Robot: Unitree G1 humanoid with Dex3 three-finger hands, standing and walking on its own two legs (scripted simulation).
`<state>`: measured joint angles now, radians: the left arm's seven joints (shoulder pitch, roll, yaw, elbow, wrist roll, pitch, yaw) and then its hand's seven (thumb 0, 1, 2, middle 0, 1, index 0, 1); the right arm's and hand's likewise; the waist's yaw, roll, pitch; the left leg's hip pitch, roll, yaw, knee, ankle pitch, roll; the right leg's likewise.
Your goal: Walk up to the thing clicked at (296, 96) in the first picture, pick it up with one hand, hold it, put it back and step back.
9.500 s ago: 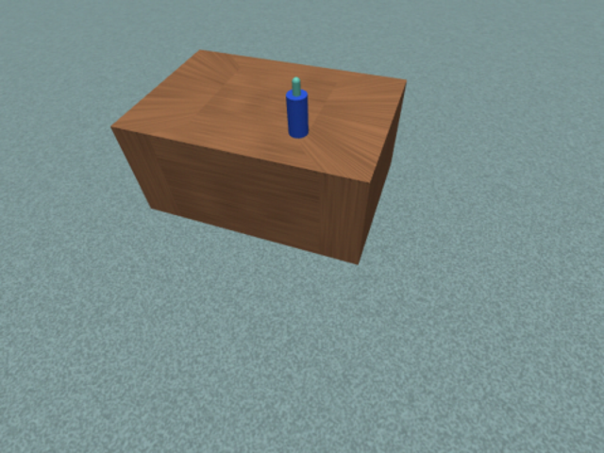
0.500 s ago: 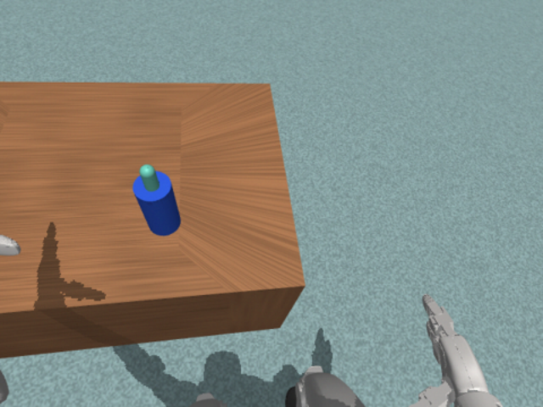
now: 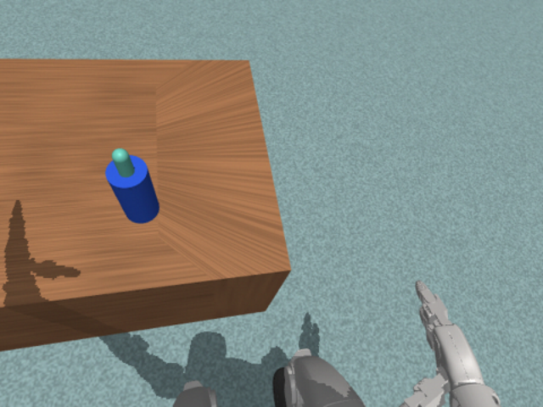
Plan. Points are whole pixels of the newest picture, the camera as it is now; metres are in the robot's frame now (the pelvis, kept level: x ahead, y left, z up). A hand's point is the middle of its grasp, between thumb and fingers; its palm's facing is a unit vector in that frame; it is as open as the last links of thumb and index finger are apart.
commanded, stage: go down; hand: left
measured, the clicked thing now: (132, 184) +0.55 +0.18 -0.15
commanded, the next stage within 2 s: none
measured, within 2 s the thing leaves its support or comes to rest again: neither
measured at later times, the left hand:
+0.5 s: hand out of the picture +0.48 +0.36 +0.09, palm faces +0.17 -0.99 +0.01, open 17.2 cm
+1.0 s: hand out of the picture +0.47 +0.36 +0.09, palm faces +0.16 -0.99 +0.01, open 17.2 cm
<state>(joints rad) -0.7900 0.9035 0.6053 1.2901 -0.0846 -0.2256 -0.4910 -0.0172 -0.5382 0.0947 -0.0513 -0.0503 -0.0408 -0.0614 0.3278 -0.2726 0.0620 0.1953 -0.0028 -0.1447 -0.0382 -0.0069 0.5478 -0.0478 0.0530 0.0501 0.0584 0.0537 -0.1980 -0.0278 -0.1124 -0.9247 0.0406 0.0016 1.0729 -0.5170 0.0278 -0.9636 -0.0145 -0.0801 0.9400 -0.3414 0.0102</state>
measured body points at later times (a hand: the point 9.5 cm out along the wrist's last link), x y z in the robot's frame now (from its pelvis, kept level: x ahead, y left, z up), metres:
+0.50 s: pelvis +0.01 +0.00 +0.00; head +0.14 +0.06 +0.43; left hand +0.46 +0.41 +0.09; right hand +0.17 -0.24 -0.01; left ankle -0.01 +0.09 -0.67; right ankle +0.05 -0.14 -0.67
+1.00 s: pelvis +0.00 +0.00 +0.00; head +0.14 +0.06 +0.42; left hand +0.46 +0.41 +0.09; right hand +0.17 -0.25 -0.01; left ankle -0.01 +0.09 -0.67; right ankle +0.05 -0.14 -0.67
